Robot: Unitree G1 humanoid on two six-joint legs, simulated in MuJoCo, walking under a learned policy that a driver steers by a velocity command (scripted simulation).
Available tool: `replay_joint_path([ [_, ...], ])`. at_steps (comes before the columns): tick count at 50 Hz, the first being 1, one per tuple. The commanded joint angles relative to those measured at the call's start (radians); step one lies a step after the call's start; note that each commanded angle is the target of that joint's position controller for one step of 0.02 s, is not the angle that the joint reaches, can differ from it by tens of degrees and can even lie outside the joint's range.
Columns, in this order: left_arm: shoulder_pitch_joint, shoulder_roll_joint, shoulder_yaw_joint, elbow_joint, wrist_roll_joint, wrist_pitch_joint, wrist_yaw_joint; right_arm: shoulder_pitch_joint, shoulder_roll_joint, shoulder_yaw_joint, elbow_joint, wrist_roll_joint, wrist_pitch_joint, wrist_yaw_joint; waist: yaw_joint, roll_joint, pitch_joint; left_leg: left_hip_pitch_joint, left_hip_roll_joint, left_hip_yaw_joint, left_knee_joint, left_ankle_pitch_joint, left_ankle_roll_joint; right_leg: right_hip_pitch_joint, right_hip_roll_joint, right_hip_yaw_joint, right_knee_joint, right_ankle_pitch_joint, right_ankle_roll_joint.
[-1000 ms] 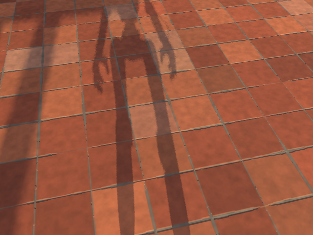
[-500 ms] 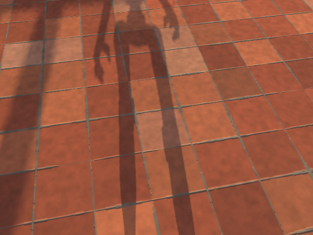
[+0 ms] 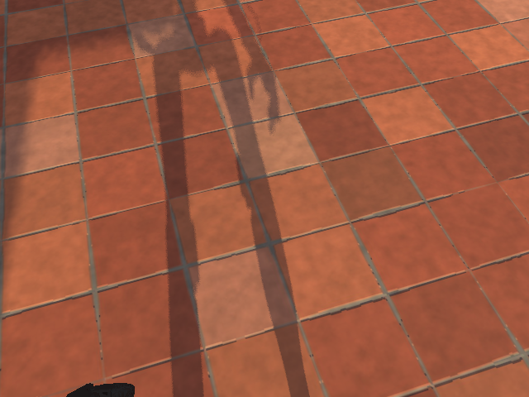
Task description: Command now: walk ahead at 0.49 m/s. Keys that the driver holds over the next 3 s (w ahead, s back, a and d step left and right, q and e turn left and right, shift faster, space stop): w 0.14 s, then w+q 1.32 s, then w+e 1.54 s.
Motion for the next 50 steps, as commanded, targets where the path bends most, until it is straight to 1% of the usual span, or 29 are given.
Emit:
replay_joint_path([
  [1,0.416,0.201,0.057,0.063,0.003,0.0,0.004,0.035,-0.088,0.0,-0.079,0.024,-0.054,0.01,0.171,-0.199,-0.372,-0.685,-0.033,-0.158,0.706,-0.068,0.042,0.897,-0.36,0.751,-0.257,-0.296,-0.239],
  [2,0.324,0.166,0.045,0.047,0.002,-0.003,0.009,-0.059,-0.132,-0.012,-0.112,0.044,-0.071,0.012,0.154,-0.162,-0.229,-0.735,0.017,-0.131,0.708,0.02,0.058,0.761,-0.33,0.587,-0.27,-0.207,-0.197],
  [3,0.244,0.149,0.038,0.03,0.009,-0.004,0.01,-0.107,-0.127,-0.013,-0.119,0.038,-0.078,0.005,0.124,-0.071,-0.163,-0.696,0.068,-0.108,0.661,0.112,0.059,0.616,-0.296,0.475,-0.296,-0.089,-0.179],
  [4,0.2,0.123,0.031,0.025,0.017,-0.006,0.007,-0.124,-0.12,-0.021,-0.118,0.023,-0.072,0.0,0.094,-0.045,-0.109,-0.65,0.1,-0.103,0.601,0.164,0.055,0.499,-0.261,0.389,-0.326,0.003,-0.17],
  [5,0.183,0.102,0.025,0.029,0.025,-0.009,0.005,-0.101,-0.102,-0.023,-0.113,0.018,-0.059,0.001,0.061,-0.062,-0.101,-0.589,0.124,-0.111,0.566,0.197,0.054,0.432,-0.238,0.337,-0.356,0.031,-0.164],
  [6,0.187,0.097,0.024,0.036,0.024,-0.012,0.003,-0.085,-0.077,-0.021,-0.109,0.017,-0.045,0.001,0.047,-0.065,-0.092,-0.562,0.13,-0.108,0.535,0.207,0.048,0.398,-0.227,0.309,-0.383,0.041,-0.171],
  [8,0.207,0.118,0.029,0.054,0.019,-0.016,0.01,-0.093,-0.054,-0.02,-0.112,0.016,-0.024,0.0,0.032,-0.06,-0.056,-0.581,0.141,-0.097,0.471,0.236,0.032,0.356,-0.223,0.242,-0.426,0.072,-0.182],
  [11,0.247,0.146,0.038,0.076,0.027,-0.014,0.031,-0.191,-0.059,-0.024,-0.145,0.011,-0.014,0.002,0.052,-0.048,-0.009,-0.68,0.143,-0.11,0.334,0.387,0.011,0.37,-0.221,0.159,-0.467,0.072,-0.172],
  [14,0.258,0.152,0.038,0.083,0.025,-0.011,0.044,-0.268,-0.05,-0.022,-0.17,0.012,-0.02,0.014,0.074,-0.057,0.01,-0.662,0.111,-0.097,0.163,0.551,0.013,0.374,-0.191,0.05,-0.481,0.083,-0.133],
  [17,0.298,0.162,0.039,0.101,0.018,-0.008,0.052,-0.365,-0.036,-0.014,-0.207,0.011,-0.023,0.027,0.109,-0.047,0.038,-0.648,0.088,-0.055,0.046,0.619,0.021,0.419,-0.201,-0.017,-0.489,0.081,-0.116],
  [20,0.337,0.166,0.044,0.12,0.01,0.008,0.055,-0.431,-0.035,-0.01,-0.25,0.012,-0.022,0.044,0.128,-0.037,0.058,-0.697,0.079,-0.04,-0.013,0.566,0.043,0.548,-0.242,-0.051,-0.441,0.127,-0.103],
  [22,0.333,0.18,0.05,0.12,0.004,0.024,0.058,-0.449,-0.044,-0.012,-0.28,0.013,-0.022,0.059,0.12,-0.048,0.058,-0.704,0.065,-0.013,-0.032,0.472,0.067,0.618,-0.268,-0.069,-0.379,0.231,-0.088],
  [24,0.301,0.211,0.059,0.103,0.002,0.039,0.066,-0.403,-0.076,-0.028,-0.293,0.014,-0.02,0.069,0.077,-0.081,0.005,-0.592,0.009,0.05,-0.029,0.365,0.099,0.644,-0.272,-0.102,-0.247,0.558,-0.064],
  [25,0.286,0.221,0.061,0.094,0.003,0.049,0.07,-0.308,-0.105,-0.047,-0.279,0.015,-0.017,0.07,0.022,-0.093,-0.057,-0.46,-0.035,0.082,-0.032,0.336,0.121,0.63,-0.259,-0.124,-0.105,0.713,-0.047],
  [26,0.275,0.213,0.056,0.082,0.004,0.057,0.075,-0.147,-0.158,-0.079,-0.238,0.018,-0.014,0.064,-0.058,-0.069,-0.144,-0.234,-0.082,0.087,-0.078,0.371,0.155,0.549,-0.213,-0.154,0.113,0.731,-0.014],
  [27,0.293,0.187,0.041,0.052,0.023,0.05,0.078,0.016,-0.258,-0.114,-0.211,0.018,-0.006,0.042,-0.105,0.073,-0.257,0.08,0.082,-0.186,-0.091,0.376,0.228,0.286,-0.164,-0.165,0.447,0.406,0.034],
  [28,0.38,0.04,-0.004,0.012,0.041,0.015,0.055,0.0,-0.316,-0.115,-0.22,0.022,-0.011,0.043,0.012,0.272,-0.353,0.374,0.296,-0.761,-0.233,0.18,0.411,-0.137,0.065,-0.026,0.752,-0.493,0.089],
  [29,0.272,0.129,0.011,0.0,-0.004,-0.028,0.04,0.03,-0.236,-0.092,-0.23,0.014,-0.017,0.044,-0.059,0.169,-0.382,0.412,0.305,-0.833,-0.333,0.127,0.391,-0.256,0.039,0.15,0.841,-0.508,0.06],
  [30,0.197,0.161,0.019,-0.026,-0.033,-0.049,0.033,-0.012,-0.186,-0.081,-0.232,0.009,-0.025,0.04,-0.059,0.127,-0.253,0.323,0.277,-0.684,-0.338,0.2,0.346,-0.33,-0.009,0.144,0.821,-0.413,0.035],
  [31,0.173,0.16,0.019,-0.026,-0.02,-0.058,0.039,-0.081,-0.159,-0.073,-0.251,0.011,-0.03,0.039,-0.021,0.024,-0.179,0.175,0.236,-0.564,-0.34,0.298,0.314,-0.29,-0.057,0.137,0.742,-0.324,0.026],
  [32,0.164,0.167,0.029,-0.023,0.006,-0.055,0.047,-0.15,-0.13,-0.064,-0.271,0.006,-0.03,0.039,0.02,-0.009,-0.128,0.027,0.201,-0.477,-0.357,0.395,0.293,-0.216,-0.086,0.133,0.653,-0.273,0.033],
  [33,0.178,0.171,0.036,-0.026,0.014,-0.041,0.049,-0.185,-0.109,-0.055,-0.29,-0.004,-0.031,0.036,0.055,0.004,-0.114,-0.06,0.177,-0.434,-0.384,0.46,0.29,-0.144,-0.106,0.141,0.611,-0.245,0.04],
  [36,0.172,0.138,0.035,-0.046,0.027,-0.008,0.055,-0.171,-0.14,-0.062,-0.297,0.005,-0.033,0.02,0.077,0.022,-0.079,-0.175,0.144,-0.353,-0.425,0.572,0.297,-0.104,-0.104,0.117,0.472,-0.191,0.086],
  [38,0.093,0.124,0.031,-0.079,0.031,-0.001,0.058,-0.134,-0.167,-0.07,-0.293,0.009,-0.031,0.004,0.057,0.026,-0.049,-0.205,0.116,-0.31,-0.434,0.592,0.278,-0.126,-0.084,0.102,0.33,-0.072,0.113],
  [42,-0.044,0.091,0.017,-0.126,0.021,-0.01,0.044,-0.075,-0.164,-0.069,-0.285,0.015,-0.017,-0.008,0.0,0.068,-0.031,-0.24,0.055,-0.266,-0.409,0.5,0.212,-0.039,-0.017,0.087,0.037,0.169,0.115],
  [45,-0.109,0.109,0.018,-0.161,0.009,-0.018,0.031,-0.028,-0.16,-0.069,-0.271,0.02,-0.009,-0.01,-0.023,0.084,-0.027,-0.181,0.081,-0.33,-0.367,0.459,0.199,-0.018,0.006,0.104,-0.049,0.184,0.103],
  [47,-0.117,0.133,0.024,-0.173,0.007,-0.028,0.022,-0.014,-0.154,-0.068,-0.271,0.021,-0.001,-0.015,-0.018,0.086,-0.032,-0.101,0.108,-0.391,-0.303,0.453,0.193,-0.018,0.013,0.124,-0.096,0.126,0.089],
  [49,-0.076,0.157,0.032,-0.17,0.005,-0.039,0.017,-0.026,-0.162,-0.073,-0.279,0.016,0.006,-0.021,0.011,0.116,-0.042,-0.058,0.127,-0.441,-0.24,0.507,0.182,0.034,0.017,0.125,-0.115,0.033,0.063],
  [50,-0.002,0.172,0.041,-0.153,0.007,-0.044,0.02,-0.045,-0.155,-0.07,-0.29,0.015,0.009,-0.02,0.052,0.128,-0.071,-0.063,0.107,-0.441,-0.184,0.572,0.167,0.136,0.024,0.106,-0.148,0.028,0.04],
])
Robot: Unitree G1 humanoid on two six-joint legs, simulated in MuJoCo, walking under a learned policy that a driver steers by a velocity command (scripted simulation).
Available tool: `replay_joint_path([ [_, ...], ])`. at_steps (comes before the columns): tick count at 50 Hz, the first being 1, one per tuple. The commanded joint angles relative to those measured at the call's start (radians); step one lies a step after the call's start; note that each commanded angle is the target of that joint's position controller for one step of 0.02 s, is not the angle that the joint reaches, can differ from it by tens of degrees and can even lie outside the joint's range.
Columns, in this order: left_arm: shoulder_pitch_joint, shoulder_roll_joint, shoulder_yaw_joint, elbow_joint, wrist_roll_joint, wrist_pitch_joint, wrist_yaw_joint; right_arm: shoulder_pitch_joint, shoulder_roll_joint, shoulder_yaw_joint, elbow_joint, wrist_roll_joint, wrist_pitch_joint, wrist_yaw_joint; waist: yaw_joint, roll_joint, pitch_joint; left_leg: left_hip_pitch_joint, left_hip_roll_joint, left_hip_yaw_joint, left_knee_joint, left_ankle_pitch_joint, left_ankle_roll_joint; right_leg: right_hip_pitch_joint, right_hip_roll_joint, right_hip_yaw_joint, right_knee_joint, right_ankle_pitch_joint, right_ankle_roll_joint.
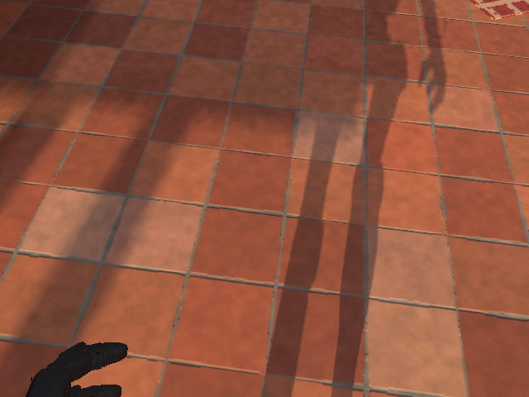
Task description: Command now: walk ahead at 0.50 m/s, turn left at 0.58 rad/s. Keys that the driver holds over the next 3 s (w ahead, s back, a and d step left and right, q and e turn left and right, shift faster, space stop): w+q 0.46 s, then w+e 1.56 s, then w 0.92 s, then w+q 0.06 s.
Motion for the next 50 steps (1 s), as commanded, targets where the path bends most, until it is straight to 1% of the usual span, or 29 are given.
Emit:
replay_joint_path([
  [1,0.142,0.172,0.06,-0.035,0.01,-0.031,0.006,-0.046,-0.112,-0.021,-0.077,-0.006,-0.004,-0.002,0.143,0.154,-0.131,-0.075,0.187,-0.167,0.171,0.517,0.07,0.345,-0.041,0.013,-0.025,-0.03,-0.077],
  [2,0.312,0.232,0.075,-0.022,0.022,-0.028,0.016,-0.048,-0.066,-0.002,-0.105,-0.025,-0.008,0.002,0.208,0.046,-0.283,-0.225,0.114,-0.075,0.449,0.342,0.03,0.628,-0.213,0.18,0.009,-0.063,-0.139],
  [3,0.375,0.278,0.089,0.016,0.024,-0.012,0.009,0.112,-0.013,0.014,-0.126,0.009,-0.016,0.005,0.128,-0.323,-0.393,-0.59,-0.005,0.022,0.745,-0.203,-0.03,0.932,-0.423,0.643,-0.077,-0.268,-0.293],
  [4,0.344,0.173,0.065,-0.009,0.001,-0.005,0.005,0.101,-0.124,-0.002,-0.096,0.02,-0.015,0.002,0.149,-0.196,-0.311,-0.705,0.087,-0.002,0.867,-0.185,-0.04,0.881,-0.424,0.681,-0.117,-0.46,-0.263],
  [5,0.3,0.117,0.05,-0.022,-0.001,0.003,0.01,-0.011,-0.174,-0.017,-0.112,0.013,-0.01,0.003,0.176,-0.088,-0.176,-0.732,0.119,0.026,0.89,-0.086,-0.048,0.748,-0.379,0.514,-0.135,-0.438,-0.217],
  [6,0.249,0.112,0.044,-0.026,0.01,0.01,0.011,-0.066,-0.163,-0.018,-0.125,0.004,-0.006,0.002,0.156,-0.009,-0.093,-0.698,0.154,0.06,0.869,-0.011,-0.057,0.609,-0.337,0.392,-0.16,-0.313,-0.196],
  [7,0.222,0.097,0.039,-0.018,0.014,0.014,0.01,-0.1,-0.148,-0.021,-0.139,-0.007,-0.006,0.005,0.138,-0.006,-0.035,-0.68,0.181,0.065,0.824,0.033,-0.059,0.512,-0.304,0.308,-0.185,-0.214,-0.193],
  [8,0.211,0.091,0.035,-0.012,0.022,0.012,0.011,-0.089,-0.126,-0.021,-0.144,-0.001,-0.001,0.011,0.113,-0.037,-0.023,-0.634,0.208,0.069,0.796,0.058,-0.057,0.45,-0.277,0.236,-0.211,-0.164,-0.184],
  [9,0.208,0.087,0.036,-0.005,0.019,0.009,0.01,-0.081,-0.104,-0.019,-0.147,0.007,0.004,0.015,0.105,-0.06,-0.016,-0.614,0.22,0.085,0.772,0.068,-0.059,0.419,-0.261,0.184,-0.238,-0.14,-0.186],
  [11,0.213,0.103,0.044,0.01,0.009,0.001,0.009,-0.102,-0.074,-0.012,-0.168,0.007,0.015,0.018,0.101,-0.056,-0.003,-0.634,0.237,0.102,0.723,0.094,-0.066,0.398,-0.264,0.108,-0.275,-0.076,-0.205],
  [14,0.224,0.14,0.057,0.026,0.009,0.002,0.013,-0.155,-0.063,-0.006,-0.199,-0.001,0.016,0.024,0.105,-0.029,0.002,-0.679,0.249,0.109,0.605,0.206,-0.08,0.426,-0.272,0.012,-0.297,0.032,-0.217],
  [18,0.24,0.165,0.063,0.042,0.004,0.017,0.019,-0.262,-0.048,0.006,-0.225,0.0,0.002,0.049,0.144,-0.017,0.025,-0.629,0.23,0.17,0.379,0.401,-0.069,0.45,-0.238,-0.135,-0.295,0.088,-0.181],
  [21,0.288,0.191,0.069,0.062,-0.007,0.032,0.022,-0.35,-0.044,0.01,-0.262,0.001,0.001,0.066,0.174,-0.014,0.053,-0.617,0.21,0.217,0.276,0.403,-0.051,0.512,-0.261,-0.181,-0.28,0.102,-0.165],
  [23,0.303,0.21,0.076,0.071,-0.019,0.045,0.023,-0.377,-0.057,0.006,-0.286,0.002,0.003,0.076,0.168,-0.023,0.064,-0.611,0.193,0.241,0.235,0.332,-0.026,0.57,-0.285,-0.204,-0.242,0.183,-0.15],
  [25,0.325,0.232,0.078,0.088,-0.031,0.055,0.023,-0.349,-0.07,-0.004,-0.294,-0.008,0.003,0.075,0.128,-0.041,0.028,-0.484,0.132,0.272,0.201,0.216,0.016,0.585,-0.3,-0.211,-0.145,0.463,-0.147],
  [26,0.32,0.24,0.076,0.096,-0.034,0.06,0.023,-0.259,-0.098,-0.021,-0.273,-0.011,0.005,0.071,0.061,-0.046,-0.025,-0.346,0.095,0.288,0.16,0.204,0.044,0.575,-0.291,-0.226,-0.027,0.593,-0.138],
  [27,0.314,0.22,0.063,0.103,-0.034,0.064,0.025,-0.092,-0.147,-0.049,-0.222,-0.008,0.005,0.061,-0.032,-0.026,-0.105,-0.094,0.061,0.298,0.092,0.284,0.074,0.483,-0.254,-0.259,0.16,0.597,-0.113],
  [28,0.322,0.159,0.034,0.082,-0.004,0.059,0.024,0.077,-0.235,-0.075,-0.187,-0.015,0.011,0.04,-0.091,0.09,-0.23,0.24,0.236,0.071,0.127,0.352,0.129,0.223,-0.205,-0.266,0.478,0.23,-0.073],
  [29,0.439,0.045,-0.005,0.062,0.001,0.038,0.007,0.056,-0.309,-0.072,-0.189,-0.021,0.002,0.036,0.023,0.296,-0.373,0.472,0.511,-0.447,0.016,0.198,0.297,-0.118,-0.022,-0.146,0.814,-0.613,-0.027],
  [30,0.336,0.159,0.023,0.077,-0.042,0.02,0.0,0.074,-0.219,-0.049,-0.201,-0.025,-0.01,0.042,-0.059,0.152,-0.393,0.425,0.521,-0.487,-0.066,0.151,0.276,-0.185,-0.03,0.03,0.913,-0.618,-0.038],
  [31,0.247,0.183,0.033,0.038,-0.067,0.015,-0.003,0.025,-0.187,-0.035,-0.183,-0.029,-0.02,0.045,-0.047,0.144,-0.225,0.299,0.486,-0.301,-0.083,0.231,0.229,-0.255,-0.065,0.02,0.907,-0.537,-0.045],
  [32,0.228,0.167,0.029,0.036,-0.05,0.015,0.003,-0.041,-0.158,-0.025,-0.175,-0.024,-0.026,0.045,0.0,0.1,-0.143,0.161,0.441,-0.177,-0.1,0.3,0.191,-0.23,-0.114,0.01,0.832,-0.443,-0.045],
  [33,0.231,0.164,0.034,0.045,-0.029,0.023,0.006,-0.1,-0.121,-0.016,-0.174,-0.026,-0.032,0.047,0.037,0.109,-0.088,0.049,0.403,-0.088,-0.132,0.341,0.168,-0.187,-0.142,0.009,0.777,-0.381,-0.036],
  [34,0.277,0.157,0.037,0.062,-0.029,0.041,0.006,-0.138,-0.095,-0.009,-0.177,-0.032,-0.041,0.047,0.074,0.128,-0.071,-0.027,0.379,-0.023,-0.176,0.351,0.154,-0.119,-0.161,0.022,0.757,-0.325,-0.03],
  [35,0.307,0.139,0.035,0.075,-0.031,0.057,0.008,-0.154,-0.088,-0.01,-0.171,-0.035,-0.052,0.047,0.092,0.132,-0.066,-0.071,0.373,0.012,-0.215,0.351,0.154,-0.082,-0.164,0.023,0.747,-0.289,-0.021],
  [38,0.29,0.101,0.032,0.073,-0.029,0.085,0.016,-0.16,-0.097,-0.016,-0.136,-0.044,-0.077,0.039,0.109,0.098,-0.009,-0.117,0.362,0.137,-0.28,0.422,0.144,-0.125,-0.159,0.042,0.683,-0.191,0.003],
  [42,0.211,0.079,0.029,0.049,-0.021,0.078,0.007,-0.139,-0.104,-0.018,-0.103,-0.046,-0.078,0.021,0.087,0.091,0.028,-0.064,0.33,0.277,-0.296,0.473,0.105,-0.184,-0.134,0.042,0.473,0.024,0.011],
  [46,0.081,0.043,0.01,0.0,-0.014,0.072,-0.019,-0.086,-0.132,-0.026,-0.07,-0.034,-0.066,0.01,0.029,0.071,0.078,0.008,0.35,0.354,-0.302,0.497,0.085,-0.186,-0.116,-0.04,0.278,0.108,-0.012],
  [50,0.004,0.047,0.006,-0.063,-0.016,0.07,-0.047,-0.043,-0.156,-0.037,-0.039,-0.017,-0.032,0.003,0.013,0.077,0.094,0.167,0.398,0.389,-0.211,0.667,0.073,-0.238,-0.089,-0.104,0.196,-0.029,-0.057],
])
Over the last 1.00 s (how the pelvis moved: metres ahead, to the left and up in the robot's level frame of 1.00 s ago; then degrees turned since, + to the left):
0.57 0.10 0.01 26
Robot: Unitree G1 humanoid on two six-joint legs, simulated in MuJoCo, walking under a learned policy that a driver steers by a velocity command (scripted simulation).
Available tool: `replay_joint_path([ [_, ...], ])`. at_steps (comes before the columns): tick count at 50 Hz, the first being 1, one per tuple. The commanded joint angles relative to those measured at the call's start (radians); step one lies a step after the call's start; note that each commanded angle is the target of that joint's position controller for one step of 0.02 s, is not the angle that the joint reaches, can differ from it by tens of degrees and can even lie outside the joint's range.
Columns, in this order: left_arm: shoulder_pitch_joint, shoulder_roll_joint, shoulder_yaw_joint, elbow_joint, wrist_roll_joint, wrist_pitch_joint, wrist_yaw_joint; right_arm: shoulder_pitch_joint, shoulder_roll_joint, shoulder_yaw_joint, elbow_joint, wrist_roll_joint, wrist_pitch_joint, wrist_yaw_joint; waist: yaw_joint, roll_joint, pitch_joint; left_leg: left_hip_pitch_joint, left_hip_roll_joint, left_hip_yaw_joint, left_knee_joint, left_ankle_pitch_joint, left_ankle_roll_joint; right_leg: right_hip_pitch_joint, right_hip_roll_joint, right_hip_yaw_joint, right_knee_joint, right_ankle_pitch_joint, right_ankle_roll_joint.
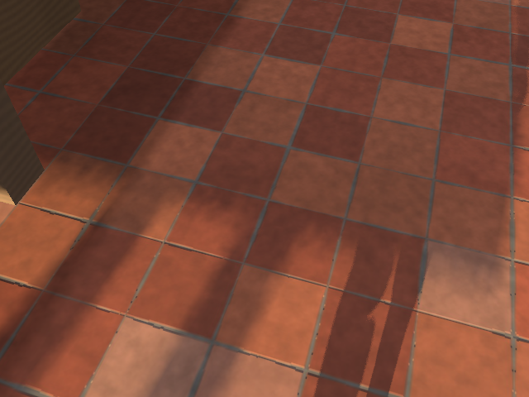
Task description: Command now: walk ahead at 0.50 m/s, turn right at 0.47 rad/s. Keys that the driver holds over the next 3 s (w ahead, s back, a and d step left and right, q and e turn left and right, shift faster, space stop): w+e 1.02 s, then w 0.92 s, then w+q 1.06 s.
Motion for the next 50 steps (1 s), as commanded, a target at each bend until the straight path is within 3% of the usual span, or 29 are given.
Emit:
replay_joint_path([
  [1,-0.129,0.063,0.01,-0.127,-0.002,-0.017,-0.023,0.008,-0.186,-0.048,-0.036,0.013,0.016,-0.013,-0.002,0.1,0.063,0.043,0.324,-0.042,0.041,0.748,0.116,-0.049,0.033,-0.064,-0.048,-0.108,-0.044],
  [3,-0.044,0.104,0.032,-0.128,-0.006,-0.011,-0.025,-0.013,-0.217,-0.054,-0.044,0.017,0.033,-0.024,0.06,0.149,-0.018,0.061,0.321,-0.022,0.206,1.095,0.09,0.102,0.108,-0.124,-0.032,-0.215,-0.087],
  [4,0.071,0.147,0.055,-0.107,-0.009,-0.008,-0.02,-0.027,-0.229,-0.055,-0.047,0.019,0.04,-0.027,0.128,0.153,-0.083,0.025,0.305,-0.011,0.368,1.157,0.072,0.258,0.146,-0.133,-0.053,-0.225,-0.118],
  [5,0.229,0.208,0.088,-0.073,-0.008,-0.005,-0.004,-0.044,-0.222,-0.049,-0.053,0.024,0.038,-0.031,0.218,0.118,-0.164,-0.111,0.261,0.006,0.604,1.025,0.032,0.524,0.16,-0.087,-0.135,-0.15,-0.16],
  [6,0.31,0.32,0.118,-0.059,-0.004,0.003,0.018,0.03,-0.116,-0.018,-0.092,-0.01,0.018,-0.024,0.178,-0.109,-0.265,-0.51,0.145,-0.01,0.976,0.33,-0.031,0.899,-0.079,0.321,-0.131,-0.142,-0.29],
  [7,0.289,0.326,0.107,-0.088,-0.002,-0.011,0.012,0.039,-0.07,0.011,-0.119,-0.004,-0.024,-0.007,0.139,-0.154,-0.413,-0.771,-0.035,-0.246,1.21,-0.278,-0.053,1.089,-0.246,0.839,-0.309,-0.263,-0.447],
  [8,0.29,0.244,0.085,-0.089,0.005,-0.019,0.009,-0.091,-0.15,-0.009,-0.143,0.037,-0.054,0.01,0.197,-0.05,-0.35,-0.884,0.028,-0.354,1.231,-0.218,-0.027,1.066,-0.224,0.745,-0.367,-0.277,-0.383],
  [9,0.242,0.206,0.075,-0.089,0.001,-0.026,0.01,-0.136,-0.15,-0.006,-0.161,0.049,-0.069,0.014,0.171,-0.015,-0.218,-0.906,0.071,-0.341,1.155,-0.132,-0.006,0.928,-0.188,0.6,-0.371,-0.23,-0.343],
  [10,0.172,0.176,0.065,-0.1,-0.004,-0.029,0.011,-0.14,-0.144,-0.006,-0.152,0.026,-0.072,0.006,0.118,0.056,-0.131,-0.861,0.113,-0.33,1.058,-0.074,-0.007,0.769,-0.141,0.489,-0.375,-0.137,-0.308],
  [11,0.12,0.143,0.055,-0.116,0.003,-0.029,0.015,-0.129,-0.159,-0.016,-0.144,0.005,-0.065,0.001,0.08,0.046,-0.09,-0.787,0.139,-0.327,0.987,-0.036,-0.016,0.648,-0.111,0.415,-0.392,-0.04,-0.294],
  [12,0.096,0.133,0.05,-0.134,0.013,-0.029,0.02,-0.109,-0.16,-0.021,-0.142,-0.001,-0.05,0.003,0.053,0.027,-0.078,-0.728,0.149,-0.328,0.959,-0.012,-0.026,0.57,-0.088,0.383,-0.416,0.004,-0.291],
  [15,0.1,0.168,0.059,-0.136,0.01,-0.033,0.036,-0.109,-0.121,-0.011,-0.151,-0.012,-0.021,-0.001,0.036,0.017,-0.058,-0.689,0.145,-0.293,0.82,0.05,-0.074,0.446,-0.055,0.298,-0.446,0.114,-0.292],
  [18,0.132,0.19,0.066,-0.127,0.0,-0.025,0.053,-0.225,-0.086,0.007,-0.181,-0.013,-0.018,0.0,0.075,-0.012,-0.034,-0.655,0.108,-0.275,0.576,0.254,-0.099,0.387,0.008,0.223,-0.436,0.059,-0.24],
  [20,0.162,0.192,0.067,-0.121,-0.003,-0.016,0.059,-0.297,-0.077,0.014,-0.195,-0.005,-0.025,0.009,0.112,-0.036,-0.036,-0.6,0.068,-0.267,0.429,0.372,-0.103,0.379,0.026,0.222,-0.417,-0.023,-0.211],
  [22,0.199,0.196,0.069,-0.11,-0.006,-0.008,0.06,-0.343,-0.094,0.01,-0.209,0.009,-0.032,0.019,0.133,-0.048,-0.038,-0.574,0.046,-0.278,0.357,0.401,-0.099,0.41,0.004,0.273,-0.392,-0.086,-0.201],
  [25,0.213,0.185,0.067,-0.107,-0.007,-0.001,0.064,-0.336,-0.138,-0.007,-0.214,0.015,-0.047,0.031,0.115,-0.069,-0.04,-0.546,0.041,-0.313,0.287,0.324,-0.067,0.493,-0.039,0.377,-0.309,-0.152,-0.18],
  [27,0.184,0.171,0.065,-0.117,-0.003,0.002,0.065,-0.24,-0.159,-0.023,-0.191,0.015,-0.057,0.03,0.053,-0.091,-0.056,-0.426,0.039,-0.298,0.241,0.278,-0.026,0.495,-0.028,0.406,-0.228,-0.136,-0.15],
  [28,0.181,0.132,0.051,-0.127,0.002,-0.001,0.063,-0.142,-0.188,-0.038,-0.174,0.003,-0.063,0.024,0.005,-0.074,-0.121,-0.262,0.078,-0.319,0.235,0.267,0.01,0.457,0.023,0.369,-0.102,-0.11,-0.117],
  [29,0.2,0.069,0.028,-0.145,0.019,-0.004,0.06,0.004,-0.245,-0.052,-0.163,-0.012,-0.064,0.015,-0.045,0.058,-0.262,-0.013,0.258,-0.499,0.24,0.194,0.07,0.338,0.095,0.272,0.187,-0.278,-0.075],
  [30,0.332,0.036,0.016,-0.18,-0.016,-0.014,0.06,0.068,-0.313,-0.068,-0.126,-0.021,-0.049,0.024,0.027,0.419,-0.34,0.235,0.454,-0.994,0.119,-0.07,0.227,-0.017,0.205,0.164,0.494,-0.654,-0.02],
  [31,0.317,0.145,0.034,-0.148,-0.024,-0.011,0.064,0.038,-0.215,-0.047,-0.146,0.001,-0.046,0.028,0.0,0.288,-0.261,0.189,0.451,-1.034,0.075,-0.282,0.205,-0.127,0.122,0.196,0.619,-0.6,-0.007],
  [32,0.213,0.189,0.048,-0.162,-0.016,-0.005,0.063,0.0,-0.161,-0.031,-0.153,0.005,-0.039,0.021,-0.024,0.194,-0.15,0.081,0.411,-0.864,0.069,-0.245,0.166,-0.149,0.09,0.171,0.646,-0.504,-0.002],
  [33,0.162,0.178,0.048,-0.171,-0.005,0.0,0.063,-0.046,-0.146,-0.022,-0.156,-0.005,-0.033,0.02,-0.009,0.123,-0.088,-0.036,0.369,-0.731,0.059,-0.096,0.146,-0.111,0.057,0.143,0.628,-0.434,0.002],
  [34,0.131,0.167,0.051,-0.184,0.004,0.0,0.06,-0.073,-0.126,-0.016,-0.147,-0.01,-0.029,0.018,0.006,0.117,-0.042,-0.116,0.333,-0.64,0.041,0.02,0.145,-0.091,0.031,0.145,0.584,-0.387,0.004],
  [36,0.149,0.135,0.051,-0.187,-0.011,0.009,0.049,-0.089,-0.105,-0.01,-0.134,-0.01,-0.035,0.014,0.035,0.17,-0.028,-0.189,0.288,-0.502,-0.001,0.13,0.137,-0.027,-0.003,0.127,0.532,-0.347,0.006],
  [40,0.092,0.091,0.038,-0.215,-0.003,0.023,0.045,-0.071,-0.147,-0.025,-0.096,-0.004,-0.041,0.01,0.034,0.13,-0.002,-0.185,0.306,-0.367,-0.052,0.276,0.17,-0.086,-0.022,0.107,0.419,-0.271,0.032],
  [43,0.042,0.081,0.032,-0.223,-0.004,0.018,0.033,-0.071,-0.168,-0.029,-0.077,-0.005,-0.031,0.006,0.021,0.116,0.003,-0.15,0.294,-0.257,-0.056,0.362,0.157,-0.086,-0.023,0.083,0.273,-0.134,0.038],
  [46,-0.056,0.06,0.021,-0.243,-0.003,0.007,0.014,-0.047,-0.189,-0.032,-0.054,0.002,-0.02,0.001,-0.017,0.107,0.032,-0.132,0.281,-0.162,-0.052,0.393,0.132,-0.039,-0.007,0.025,0.107,-0.023,0.024],
  [50,-0.132,0.067,0.022,-0.28,-0.007,0.006,-0.01,-0.008,-0.224,-0.042,-0.025,0.021,0.001,0.002,-0.027,0.113,0.062,-0.04,0.315,-0.103,-0.012,0.507,0.109,-0.005,0.02,-0.036,-0.015,-0.089,-0.02],
])
Over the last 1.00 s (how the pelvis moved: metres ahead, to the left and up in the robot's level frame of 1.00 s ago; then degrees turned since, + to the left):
0.52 0.12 0.00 8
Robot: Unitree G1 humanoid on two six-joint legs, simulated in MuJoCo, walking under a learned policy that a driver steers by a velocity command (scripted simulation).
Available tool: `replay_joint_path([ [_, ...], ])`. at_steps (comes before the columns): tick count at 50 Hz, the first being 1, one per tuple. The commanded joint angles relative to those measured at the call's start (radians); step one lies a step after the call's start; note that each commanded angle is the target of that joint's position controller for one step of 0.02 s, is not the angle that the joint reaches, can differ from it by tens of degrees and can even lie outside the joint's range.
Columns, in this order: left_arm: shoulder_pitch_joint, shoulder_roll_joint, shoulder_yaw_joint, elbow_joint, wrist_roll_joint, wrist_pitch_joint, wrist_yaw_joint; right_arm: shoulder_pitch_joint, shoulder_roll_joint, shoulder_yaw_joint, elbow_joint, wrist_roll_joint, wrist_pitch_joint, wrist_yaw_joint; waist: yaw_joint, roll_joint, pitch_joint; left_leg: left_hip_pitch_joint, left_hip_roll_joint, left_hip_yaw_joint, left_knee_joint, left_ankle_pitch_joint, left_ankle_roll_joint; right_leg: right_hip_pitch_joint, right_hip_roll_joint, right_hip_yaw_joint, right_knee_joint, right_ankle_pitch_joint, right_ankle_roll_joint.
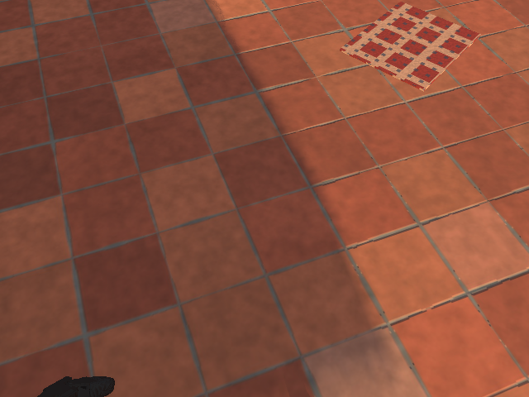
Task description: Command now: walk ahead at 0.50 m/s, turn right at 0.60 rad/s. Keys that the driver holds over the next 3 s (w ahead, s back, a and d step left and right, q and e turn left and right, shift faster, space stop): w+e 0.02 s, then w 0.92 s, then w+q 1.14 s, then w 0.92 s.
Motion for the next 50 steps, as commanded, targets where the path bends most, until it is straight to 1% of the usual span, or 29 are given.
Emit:
replay_joint_path([
  [1,-0.099,0.061,0.015,-0.108,0.0,-0.016,-0.017,-0.027,-0.2,-0.048,-0.047,0.017,0.004,-0.005,0.029,0.115,0.032,0.021,0.274,-0.058,-0.007,0.645,0.136,0.035,0.041,-0.066,-0.074,-0.068,-0.046],
  [2,-0.074,0.075,0.023,-0.108,0.005,-0.014,-0.017,-0.021,-0.215,-0.052,-0.043,0.024,0.009,-0.008,0.053,0.132,0.003,0.033,0.277,-0.045,0.06,0.828,0.131,0.105,0.076,-0.09,-0.082,-0.125,-0.069],
  [3,0.001,0.101,0.039,-0.095,0.009,-0.011,-0.015,-0.022,-0.229,-0.055,-0.04,0.029,0.015,-0.011,0.104,0.143,-0.046,0.033,0.274,-0.031,0.175,0.983,0.123,0.216,0.116,-0.109,-0.1,-0.164,-0.097],
  [4,0.158,0.141,0.066,-0.052,0.007,-0.008,-0.006,-0.033,-0.221,-0.049,-0.039,0.032,0.02,-0.013,0.198,0.122,-0.126,-0.033,0.247,-0.003,0.361,1.01,0.1,0.442,0.155,-0.116,-0.173,-0.091,-0.134],
  [5,0.328,0.202,0.093,-0.006,0.006,0.0,0.014,-0.022,-0.176,-0.029,-0.048,0.012,0.013,-0.015,0.272,0.051,-0.217,-0.262,0.211,-0.002,0.629,0.747,0.065,0.756,0.082,0.022,-0.176,-0.049,-0.177],
  [6,0.305,0.321,0.101,-0.004,0.002,-0.009,0.024,0.098,-0.026,0.023,-0.098,-0.027,-0.009,0.004,0.135,-0.233,-0.318,-0.703,0.028,-0.063,1.006,-0.22,0.003,1.087,-0.212,0.577,-0.233,-0.145,-0.358],
  [7,0.357,0.236,0.078,-0.021,0.005,-0.021,0.019,0.019,-0.115,0.01,-0.087,0.012,-0.041,0.018,0.22,-0.123,-0.463,-0.785,0.004,-0.277,1.13,-0.267,0.009,1.108,-0.282,0.797,-0.385,-0.282,-0.4],
  [8,0.313,0.195,0.063,-0.004,0.015,-0.034,0.013,-0.1,-0.163,-0.006,-0.122,0.051,-0.052,0.022,0.233,-0.076,-0.296,-0.863,0.047,-0.279,1.134,-0.18,0.023,0.998,-0.245,0.632,-0.405,-0.221,-0.342],
  [9,0.246,0.171,0.053,-0.001,0.01,-0.041,0.013,-0.133,-0.146,0.002,-0.132,0.042,-0.058,0.017,0.191,-0.022,-0.198,-0.844,0.092,-0.272,1.053,-0.089,0.033,0.846,-0.201,0.501,-0.409,-0.136,-0.303],
  [10,0.179,0.134,0.04,-0.004,0.014,-0.043,0.014,-0.138,-0.143,0.0,-0.119,0.016,-0.055,0.01,0.151,0.001,-0.135,-0.788,0.124,-0.267,0.98,-0.036,0.028,0.708,-0.165,0.402,-0.421,-0.025,-0.277],
  [12,0.128,0.102,0.027,-0.011,0.03,-0.053,0.017,-0.08,-0.135,-0.005,-0.099,0.008,-0.031,0.012,0.09,-0.02,-0.111,-0.67,0.149,-0.276,0.913,0.024,0.016,0.563,-0.126,0.315,-0.478,0.076,-0.269],
  [14,0.13,0.113,0.029,0.009,0.023,-0.067,0.02,-0.067,-0.102,0.001,-0.088,0.0,-0.01,0.011,0.073,-0.006,-0.087,-0.656,0.15,-0.262,0.845,0.061,-0.008,0.502,-0.117,0.248,-0.522,0.137,-0.275],
  [17,0.162,0.134,0.033,0.042,0.022,-0.072,0.033,-0.157,-0.074,0.011,-0.115,-0.01,-0.002,0.009,0.094,0.002,-0.037,-0.713,0.147,-0.255,0.68,0.224,-0.034,0.491,-0.09,0.164,-0.556,0.167,-0.256],
  [20,0.197,0.143,0.032,0.071,0.019,-0.067,0.042,-0.254,-0.051,0.02,-0.133,-0.004,-0.011,0.02,0.134,-0.007,-0.012,-0.682,0.114,-0.235,0.469,0.411,-0.029,0.5,-0.054,0.096,-0.562,0.119,-0.212],
  [23,0.257,0.16,0.036,0.11,0.011,-0.064,0.043,-0.344,-0.045,0.026,-0.158,0.006,-0.019,0.035,0.173,-0.014,0.018,-0.664,0.083,-0.223,0.347,0.475,-0.015,0.545,-0.079,0.102,-0.559,0.039,-0.203],
  [26,0.29,0.167,0.041,0.144,0.007,-0.051,0.046,-0.388,-0.062,0.023,-0.182,0.007,-0.026,0.052,0.177,-0.021,0.034,-0.707,0.069,-0.233,0.276,0.397,0.021,0.667,-0.132,0.128,-0.504,0.082,-0.192],
  [29,0.278,0.184,0.047,0.16,0.006,-0.037,0.054,-0.323,-0.092,0.011,-0.173,0.004,-0.031,0.059,0.129,-0.052,-0.006,-0.606,0.032,-0.206,0.243,0.274,0.067,0.739,-0.149,0.132,-0.405,0.298,-0.158],
  [30,0.258,0.187,0.046,0.16,0.007,-0.031,0.056,-0.23,-0.116,-0.004,-0.148,0.001,-0.032,0.054,0.073,-0.054,-0.066,-0.468,-0.003,-0.171,0.222,0.271,0.091,0.731,-0.118,0.105,-0.295,0.465,-0.138],
  [31,0.257,0.161,0.034,0.156,0.015,-0.028,0.059,-0.08,-0.163,-0.025,-0.108,-0.003,-0.031,0.045,0.005,-0.034,-0.175,-0.23,0.016,-0.185,0.245,0.316,0.128,0.648,-0.065,0.064,-0.103,0.48,-0.108],
  [32,0.339,0.083,0.007,0.127,0.029,-0.037,0.058,0.059,-0.253,-0.045,-0.091,-0.023,-0.03,0.037,0.0,0.123,-0.35,0.164,0.251,-0.508,0.279,0.305,0.248,0.33,0.04,0.019,0.261,0.163,-0.048],
  [33,0.406,0.031,-0.011,0.142,0.021,-0.056,0.051,0.115,-0.242,-0.045,-0.065,-0.008,-0.026,0.045,0.014,0.326,-0.451,0.355,0.379,-0.906,0.124,0.096,0.352,0.06,0.178,0.085,0.506,-0.543,-0.009],
  [34,0.309,0.131,0.01,0.132,-0.001,-0.069,0.044,0.091,-0.166,-0.022,-0.068,0.012,-0.023,0.043,-0.019,0.227,-0.35,0.304,0.353,-0.879,0.069,-0.065,0.306,-0.06,0.12,0.151,0.596,-0.541,-0.019],
  [35,0.218,0.152,0.015,0.103,-0.014,-0.077,0.041,0.014,-0.142,-0.013,-0.079,0.01,-0.019,0.037,-0.005,0.168,-0.211,0.162,0.325,-0.744,0.043,-0.056,0.268,-0.105,0.066,0.109,0.58,-0.447,-0.027],
  [36,0.167,0.146,0.013,0.092,-0.003,-0.08,0.044,-0.05,-0.125,-0.007,-0.089,0.0,-0.015,0.035,0.021,0.101,-0.126,0.016,0.291,-0.65,0.015,0.028,0.253,-0.08,0.023,0.079,0.526,-0.361,-0.026],
  [37,0.159,0.139,0.018,0.093,0.009,-0.076,0.046,-0.089,-0.1,0.001,-0.096,-0.012,-0.017,0.036,0.053,0.096,-0.077,-0.094,0.257,-0.58,-0.016,0.118,0.246,-0.033,-0.009,0.076,0.47,-0.306,-0.022],
  [38,0.187,0.124,0.019,0.1,0.011,-0.067,0.046,-0.108,-0.086,0.007,-0.097,-0.02,-0.02,0.036,0.084,0.122,-0.076,-0.157,0.237,-0.54,-0.043,0.17,0.245,0.027,-0.028,0.08,0.443,-0.272,-0.017],
  [41,0.204,0.081,0.01,0.108,0.016,-0.044,0.051,-0.108,-0.102,0.002,-0.079,-0.008,-0.034,0.034,0.11,0.123,-0.055,-0.233,0.218,-0.437,-0.105,0.279,0.266,0.049,-0.045,0.06,0.354,-0.226,0.012],
  [47,0.008,0.041,-0.008,0.064,0.02,-0.058,0.041,-0.044,-0.143,-0.008,-0.039,0.003,-0.02,0.013,0.051,0.095,-0.007,-0.207,0.164,-0.283,-0.133,0.366,0.222,0.042,-0.023,0.019,-0.018,0.088,0.036],
  [50,-0.096,0.041,-0.01,0.033,0.014,-0.07,0.027,0.033,-0.156,-0.012,-0.006,0.015,-0.006,0.01,0.013,0.089,0.017,-0.165,0.182,-0.312,-0.103,0.337,0.22,0.071,0.011,0.012,-0.134,0.122,0.039],
])
Over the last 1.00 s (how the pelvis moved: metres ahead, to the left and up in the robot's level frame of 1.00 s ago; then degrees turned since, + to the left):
0.55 -0.11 0.00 -36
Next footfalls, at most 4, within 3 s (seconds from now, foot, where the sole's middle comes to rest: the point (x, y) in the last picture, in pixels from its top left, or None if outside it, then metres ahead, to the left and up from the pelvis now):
0.10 right None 0.22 -0.12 -0.77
0.62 left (227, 359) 0.56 0.07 -0.77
1.14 right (319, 263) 0.81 -0.21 -0.77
1.66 left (215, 202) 1.06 0.08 -0.77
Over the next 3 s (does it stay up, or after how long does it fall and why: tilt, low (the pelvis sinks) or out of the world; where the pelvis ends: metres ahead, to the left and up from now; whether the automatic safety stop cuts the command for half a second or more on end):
stays up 1.54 0.30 0.01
